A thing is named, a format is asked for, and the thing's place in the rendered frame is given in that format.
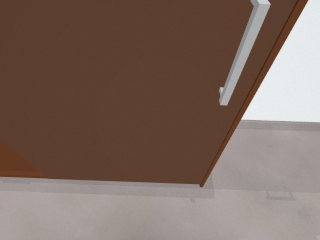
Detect wardrobe door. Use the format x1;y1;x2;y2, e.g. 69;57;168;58
0;139;39;172
0;0;297;185

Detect handle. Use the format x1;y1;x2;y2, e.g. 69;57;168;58
219;0;271;106

